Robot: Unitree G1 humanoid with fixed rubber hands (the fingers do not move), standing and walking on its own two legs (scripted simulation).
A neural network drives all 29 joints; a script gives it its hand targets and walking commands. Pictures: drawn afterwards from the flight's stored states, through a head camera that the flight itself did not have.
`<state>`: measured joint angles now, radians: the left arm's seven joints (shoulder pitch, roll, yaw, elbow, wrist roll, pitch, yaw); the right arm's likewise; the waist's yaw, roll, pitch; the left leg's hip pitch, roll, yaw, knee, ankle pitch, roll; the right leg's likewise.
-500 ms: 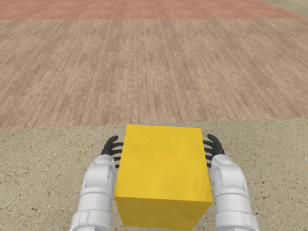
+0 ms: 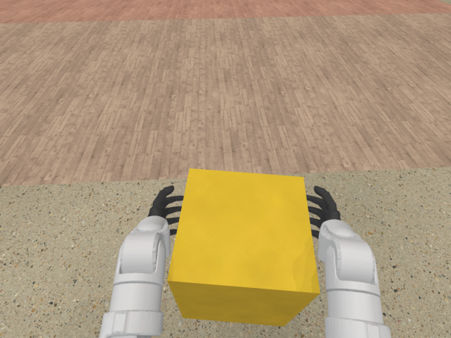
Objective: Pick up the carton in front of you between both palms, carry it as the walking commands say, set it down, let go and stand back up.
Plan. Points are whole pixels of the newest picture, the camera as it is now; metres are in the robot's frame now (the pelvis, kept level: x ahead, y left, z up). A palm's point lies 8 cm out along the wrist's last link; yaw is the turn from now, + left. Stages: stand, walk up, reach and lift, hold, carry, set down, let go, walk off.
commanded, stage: carry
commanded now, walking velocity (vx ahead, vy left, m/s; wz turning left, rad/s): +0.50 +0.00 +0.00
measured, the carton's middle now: (239, 252) +0.29 +0.00 +0.00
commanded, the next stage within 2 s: none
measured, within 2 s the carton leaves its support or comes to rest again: neither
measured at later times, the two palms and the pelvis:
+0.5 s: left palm (195, 140) +0.52 +0.10 +0.09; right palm (324, 144) +0.52 -0.20 +0.09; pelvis +0.25 -0.04 -0.02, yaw +0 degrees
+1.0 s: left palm (202, 91) +0.85 +0.12 +0.05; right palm (292, 91) +0.84 -0.18 +0.06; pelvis +0.58 -0.01 -0.01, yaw -4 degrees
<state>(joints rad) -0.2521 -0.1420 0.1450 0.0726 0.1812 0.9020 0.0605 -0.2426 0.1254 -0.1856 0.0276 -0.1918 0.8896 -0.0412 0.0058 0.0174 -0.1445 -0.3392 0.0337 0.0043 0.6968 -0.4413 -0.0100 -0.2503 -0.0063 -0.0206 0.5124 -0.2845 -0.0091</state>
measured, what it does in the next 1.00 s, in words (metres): walks ahead: left foot, then right foot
